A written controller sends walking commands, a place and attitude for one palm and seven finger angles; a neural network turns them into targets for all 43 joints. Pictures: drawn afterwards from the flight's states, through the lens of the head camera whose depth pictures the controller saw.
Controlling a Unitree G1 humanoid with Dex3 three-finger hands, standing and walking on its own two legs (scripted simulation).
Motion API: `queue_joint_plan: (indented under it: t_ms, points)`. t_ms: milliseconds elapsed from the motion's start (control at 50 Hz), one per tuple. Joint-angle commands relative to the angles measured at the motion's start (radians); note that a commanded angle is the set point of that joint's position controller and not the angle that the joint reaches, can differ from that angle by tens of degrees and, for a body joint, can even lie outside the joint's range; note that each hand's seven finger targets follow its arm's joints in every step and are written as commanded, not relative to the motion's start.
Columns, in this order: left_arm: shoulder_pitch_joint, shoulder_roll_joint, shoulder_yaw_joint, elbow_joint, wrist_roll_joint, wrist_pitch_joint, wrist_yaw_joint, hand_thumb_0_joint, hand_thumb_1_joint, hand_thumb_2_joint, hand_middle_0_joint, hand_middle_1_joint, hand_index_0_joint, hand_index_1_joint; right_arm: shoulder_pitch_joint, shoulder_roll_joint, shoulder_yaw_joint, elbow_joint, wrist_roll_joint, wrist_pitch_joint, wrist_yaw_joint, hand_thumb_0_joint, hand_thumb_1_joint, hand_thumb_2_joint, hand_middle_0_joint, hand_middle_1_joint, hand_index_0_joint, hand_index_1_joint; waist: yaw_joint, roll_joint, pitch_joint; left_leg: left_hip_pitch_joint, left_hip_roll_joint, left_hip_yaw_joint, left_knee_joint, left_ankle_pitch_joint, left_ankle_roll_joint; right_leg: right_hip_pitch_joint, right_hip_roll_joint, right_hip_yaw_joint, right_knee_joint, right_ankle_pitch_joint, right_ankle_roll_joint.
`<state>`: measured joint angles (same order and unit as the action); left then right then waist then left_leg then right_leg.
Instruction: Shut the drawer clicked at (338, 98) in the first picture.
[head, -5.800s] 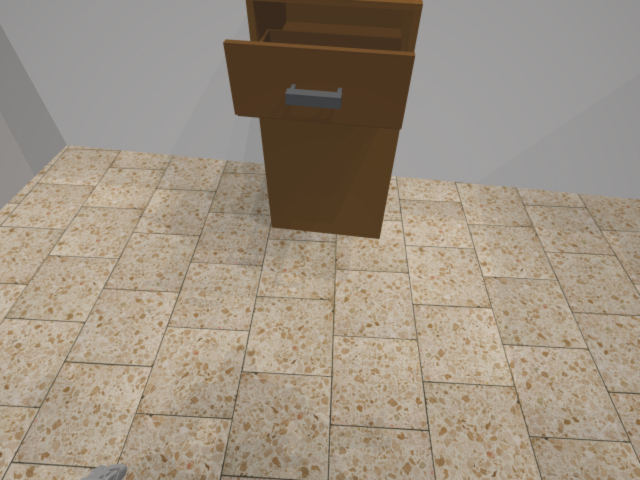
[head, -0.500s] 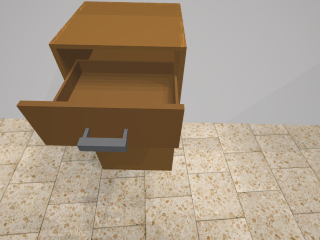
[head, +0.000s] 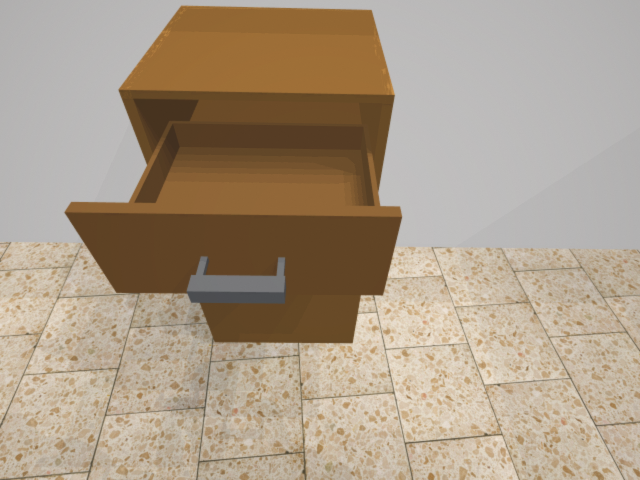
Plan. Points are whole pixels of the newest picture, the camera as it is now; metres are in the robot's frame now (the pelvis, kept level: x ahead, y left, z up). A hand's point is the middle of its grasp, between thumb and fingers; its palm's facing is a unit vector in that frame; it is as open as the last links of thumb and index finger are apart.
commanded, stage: look again from close up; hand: left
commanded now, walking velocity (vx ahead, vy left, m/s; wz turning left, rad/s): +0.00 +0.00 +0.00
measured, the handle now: (240, 276) +0.37 +0.14 +0.04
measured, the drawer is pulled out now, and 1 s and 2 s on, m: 0.29 0.29 0.29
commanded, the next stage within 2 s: shuffle to correct the standing spot in 0.14 s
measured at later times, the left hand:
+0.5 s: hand out of the picture +0.01 +0.16 -0.18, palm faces +0.00 -0.98 -0.19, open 7.3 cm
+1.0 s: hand out of the picture +0.11 +0.10 -0.18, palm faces +0.06 -0.97 -0.22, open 7.3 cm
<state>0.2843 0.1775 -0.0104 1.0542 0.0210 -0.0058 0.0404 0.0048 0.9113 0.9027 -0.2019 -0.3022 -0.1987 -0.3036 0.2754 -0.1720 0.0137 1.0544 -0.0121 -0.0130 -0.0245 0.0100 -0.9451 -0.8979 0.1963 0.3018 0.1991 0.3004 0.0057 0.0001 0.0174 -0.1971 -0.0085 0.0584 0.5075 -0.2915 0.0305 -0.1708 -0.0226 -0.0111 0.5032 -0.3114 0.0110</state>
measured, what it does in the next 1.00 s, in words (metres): walks ahead: right foot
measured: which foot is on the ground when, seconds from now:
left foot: down 0.00-1.00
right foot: down 0.00-0.74, up 0.76-0.92, down 0.94-1.00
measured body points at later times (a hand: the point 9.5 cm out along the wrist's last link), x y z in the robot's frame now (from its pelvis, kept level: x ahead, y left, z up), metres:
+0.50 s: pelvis +0.03 -0.01 +0.00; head +0.05 -0.01 +0.45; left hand +0.01 +0.21 -0.16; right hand +0.02 -0.23 -0.16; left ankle -0.01 +0.10 -0.74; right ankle -0.02 -0.13 -0.74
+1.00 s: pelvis +0.09 -0.08 -0.01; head +0.13 -0.08 +0.44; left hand +0.10 +0.16 -0.17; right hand +0.11 -0.30 -0.17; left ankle +0.03 +0.07 -0.74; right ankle +0.11 -0.20 -0.74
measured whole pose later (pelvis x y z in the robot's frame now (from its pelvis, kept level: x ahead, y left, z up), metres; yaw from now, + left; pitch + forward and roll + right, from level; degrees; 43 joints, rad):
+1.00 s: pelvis +0.09 -0.08 -0.01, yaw +2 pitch -1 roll +1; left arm 0.25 0.18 0.01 1.04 0.02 -0.02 0.03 0.01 0.93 0.90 -0.20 -0.30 -0.20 -0.30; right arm 0.25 -0.15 0.00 1.08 -0.01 0.01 -0.03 0.00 -0.91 -0.90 0.20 0.30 0.20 0.30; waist 0.01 -0.02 0.09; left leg -0.16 0.07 0.07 0.59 -0.41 -0.04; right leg -0.32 -0.05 -0.05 0.65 -0.31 0.00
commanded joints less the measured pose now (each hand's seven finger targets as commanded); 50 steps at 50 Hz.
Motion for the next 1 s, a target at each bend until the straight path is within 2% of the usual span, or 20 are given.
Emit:
queue_joint_plan:
  t_ms: [0, 220, 340, 420, 520, 580, 620, 660, 680, 700, 720, 740, 780, 820, 860, 880, 900, 920, 940, 980]
  points:
    - [0.058, 0.091, 0.014, -0.031, -0.007, -0.005, -0.003, 0.0, 0.9, 0.9, -0.2, -0.3, -0.2, -0.3, 0.038, -0.121, -0.016, -0.04, -0.002, -0.023, -0.001, 0.0, -0.9, -0.9, 0.2, 0.3, 0.2, 0.3, 0.005, 0.033, 0.06, -0.047, 0.118, -0.158, -0.188, 0.1, 0.027, -0.023, -0.049, 0.043, -0.072, 0.065, -0.039]
    - [0.051, 0.103, 0.014, 0.004, -0.012, -0.006, 0.002, 0.0, 0.9, 0.9, -0.2, -0.3, -0.2, -0.3, 0.044, -0.113, -0.011, 0.015, 0.003, -0.026, -0.008, 0.0, -0.9, -0.9, 0.2, 0.3, 0.2, 0.3, 0.003, 0.01, 0.018, 0.045, 0.11, -0.11, -0.133, 0.335, 0.018, 0.003, -0.072, 0.051, -0.076, 0.197, -0.032]
    - [0.06, 0.075, 0.013, 0.019, 0.002, 0.007, -0.009, 0.0, 0.9, 0.9, -0.2, -0.3, -0.2, -0.3, 0.057, -0.124, -0.025, 0.031, -0.006, -0.008, -0.007, 0.0, -0.9, -0.9, 0.2, 0.3, 0.2, 0.3, -0.01, 0.053, 0.106, -0.004, 0.165, -0.194, -0.22, -0.016, 0.055, -0.088, -0.028, -0.014, -0.013, -0.04, -0.036]
    - [0.083, 0.068, 0.019, 0.015, 0.006, 0.003, -0.016, 0.0, 0.9, 0.9, -0.2, -0.3, -0.2, -0.3, 0.064, -0.129, -0.038, 0.024, -0.01, -0.007, -0.012, 0.0, -0.9, -0.9, 0.2, 0.3, 0.2, 0.3, -0.007, 0.08, 0.096, 0.006, 0.184, -0.224, -0.194, 0.029, 0.08, -0.117, -0.02, -0.031, 0.017, -0.031, -0.045]
    - [0.16, 0.095, 0.038, 0.037, 0.002, -0.009, -0.014, 0.0, 0.9, 0.9, -0.2, -0.3, -0.2, -0.3, 0.052, -0.09, -0.038, 0.01, -0.01, -0.016, -0.018, 0.0, -0.9, -0.9, 0.2, 0.3, 0.2, 0.3, 0.007, -0.07, 0.032, -0.067, 0.093, -0.047, 0.045, 0.198, 0.03, 0.032, -0.086, 0.071, -0.036, 0.27, -0.089]
    - [0.229, 0.126, 0.053, 0.052, 0.002, -0.009, -0.008, 0.0, 0.9, 0.9, -0.2, -0.3, -0.2, -0.3, -0.005, -0.045, -0.034, -0.019, -0.009, -0.015, -0.019, 0.0, -0.9, -0.9, 0.2, 0.3, 0.2, 0.3, 0.037, -0.215, 0.039, -0.241, 0.024, 0.056, 0.228, -0.153, -0.005, 0.157, -0.201, 0.2, -0.087, 0.59, -0.184]
    - [0.238, 0.115, 0.053, 0.048, 0.014, -0.006, -0.002, 0.0, 0.9, 0.9, -0.2, -0.3, -0.2, -0.3, -0.05, -0.037, -0.035, -0.035, -0.006, -0.017, -0.018, 0.0, -0.9, -0.9, 0.2, 0.3, 0.2, 0.3, 0.042, -0.164, 0.07, -0.296, 0.037, 0.051, 0.263, -0.26, -0.002, 0.172, -0.224, 0.212, -0.069, 0.732, -0.236]
    - [0.162, 0.112, 0.05, 0.029, 0.009, 0.0, -0.003, 0.0, 0.9, 0.9, -0.2, -0.3, -0.2, -0.3, 0.026, -0.029, -0.037, -0.008, -0.006, -0.021, -0.019, 0.0, -0.9, -0.9, 0.2, 0.3, 0.2, 0.3, -0.027, -0.1, 0.034, -0.112, 0.038, 0.06, 0.052, -0.123, 0.002, 0.081, -0.165, 0.129, 0.027, 0.711, -0.2]
    - [0.116, 0.098, 0.048, 0.011, -0.001, 0.004, -0.01, 0.0, 0.9, 0.9, -0.2, -0.3, -0.2, -0.3, 0.129, -0.047, -0.043, 0.034, -0.011, -0.025, -0.022, 0.0, -0.9, -0.9, 0.2, 0.3, 0.2, 0.3, -0.079, -0.04, -0.011, 0.098, 0.062, 0.023, -0.071, 0.1, 0.024, -0.036, -0.096, 0.063, 0.166, 0.629, -0.147]
    - [0.107, 0.06, 0.043, -0.014, -0.005, 0.002, -0.018, 0.0, 0.9, 0.9, -0.2, -0.3, -0.2, -0.3, 0.224, -0.143, -0.064, 0.07, -0.026, -0.028, -0.034, 0.0, -0.9, -0.9, 0.2, 0.3, 0.2, 0.3, -0.105, 0.17, -0.042, 0.274, 0.28, -0.249, -0.113, 0.345, 0.115, -0.269, 0.012, -0.025, 0.386, 0.282, -0.071]
    - [0.031, 0.07, 0.04, -0.056, 0.008, -0.005, -0.017, 0.0, 0.9, 0.9, -0.2, -0.3, -0.2, -0.3, 0.277, -0.18, -0.066, 0.075, -0.029, -0.02, -0.034, 0.0, -0.9, -0.9, 0.2, 0.3, 0.2, 0.3, -0.122, 0.293, 0.026, 0.258, 0.437, -0.414, -0.184, 0.585, 0.213, -0.413, 0.046, -0.052, 0.585, -0.27, -0.053]
    - [-0.008, 0.085, 0.053, -0.064, 0.014, 0.009, -0.014, 0.0, 0.9, 0.9, -0.2, -0.3, -0.2, -0.3, 0.249, -0.165, -0.056, 0.07, -0.025, -0.014, -0.035, 0.0, -0.9, -0.9, 0.2, 0.3, 0.2, 0.3, -0.104, 0.213, 0.097, 0.171, 0.467, -0.415, -0.17, 0.589, 0.245, -0.459, 0.003, 0.014, 0.677, -0.307, -0.053]
    - [0.013, 0.043, 0.049, -0.071, 0.003, 0.012, -0.023, 0.0, 0.9, 0.9, -0.2, -0.3, -0.2, -0.3, 0.089, -0.122, -0.044, 0.002, -0.023, -0.017, -0.035, 0.0, -0.9, -0.9, 0.2, 0.3, 0.2, 0.3, -0.033, 0.164, 0.139, 0.051, 0.397, -0.288, -0.163, 0.575, 0.202, -0.398, -0.051, 0.039, 0.599, -0.269, -0.048]
    - [0.053, 0.0, 0.039, -0.057, -0.009, 0.015, -0.027, 0.0, 0.9, 0.9, -0.2, -0.3, -0.2, -0.3, -0.004, -0.134, -0.04, -0.029, -0.027, -0.015, -0.029, 0.0, -0.9, -0.9, 0.2, 0.3, 0.2, 0.3, 0.006, 0.187, 0.082, 0.003, 0.306, -0.133, -0.136, 0.596, 0.141, -0.228, -0.052, -0.016, 0.372, -0.218, -0.035]
    - [0.131, -0.005, 0.037, -0.023, -0.007, 0.005, -0.023, 0.0, 0.9, 0.9, -0.2, -0.3, -0.2, -0.3, -0.03, -0.138, -0.039, -0.035, -0.013, -0.007, -0.021, 0.0, -0.9, -0.9, 0.2, 0.3, 0.2, 0.3, 0.043, 0.15, 0.032, -0.035, 0.211, -0.037, -0.049, 0.488, 0.072, -0.054, -0.011, -0.091, 0.097, 0.061, -0.01]
    - [0.16, 0.018, 0.037, -0.01, -0.005, -0.004, -0.02, 0.0, 0.9, 0.9, -0.2, -0.3, -0.2, -0.3, -0.013, -0.123, -0.04, -0.033, -0.006, -0.006, -0.017, 0.0, -0.9, -0.9, 0.2, 0.3, 0.2, 0.3, 0.046, 0.059, 0.02, -0.036, 0.16, -0.007, -0.007, 0.393, 0.037, 0.009, -0.008, -0.095, -0.022, 0.201, 0.002]
    - [0.159, 0.073, 0.042, -0.005, -0.002, -0.019, -0.012, 0.0, 0.9, 0.9, -0.2, -0.3, -0.2, -0.3, 0.016, -0.097, -0.039, -0.034, 0.003, -0.007, -0.014, 0.0, -0.9, -0.9, 0.2, 0.3, 0.2, 0.3, 0.032, -0.041, 0.006, -0.075, 0.11, -0.006, 0.025, 0.194, -0.008, 0.05, -0.086, 0.037, -0.05, 0.406, -0.016]
    - [0.128, 0.133, 0.046, -0.013, -0.004, -0.023, -0.009, 0.0, 0.9, 0.9, -0.2, -0.3, -0.2, -0.3, 0.05, -0.066, -0.036, -0.037, 0.009, 0.0, -0.007, 0.0, -0.9, -0.9, 0.2, 0.3, 0.2, 0.3, 0.004, -0.111, -0.013, -0.095, 0.058, 0.017, 0.025, -0.047, -0.038, 0.035, -0.218, 0.176, -0.067, 0.55, -0.074]
    - [0.094, 0.174, 0.048, -0.03, -0.004, -0.018, -0.01, 0.0, 0.9, 0.9, -0.2, -0.3, -0.2, -0.3, 0.065, -0.045, -0.039, -0.033, 0.01, 0.007, -0.002, 0.0, -0.9, -0.9, 0.2, 0.3, 0.2, 0.3, -0.011, -0.064, -0.007, -0.038, 0.032, 0.02, 0.029, -0.103, -0.042, -0.033, -0.259, 0.184, -0.08, 0.6, -0.1]
    - [0.053, 0.18, 0.056, -0.036, -0.003, -0.018, -0.001, 0.0, 0.9, 0.9, -0.2, -0.3, -0.2, -0.3, 0.067, -0.032, -0.044, -0.023, 0.007, 0.024, -0.009, 0.0, -0.9, -0.9, 0.2, 0.3, 0.2, 0.3, -0.01, -0.184, -0.016, -0.039, 0.043, 0.035, 0.078, -0.093, -0.051, -0.004, -0.262, 0.195, -0.057, 0.787, -0.122]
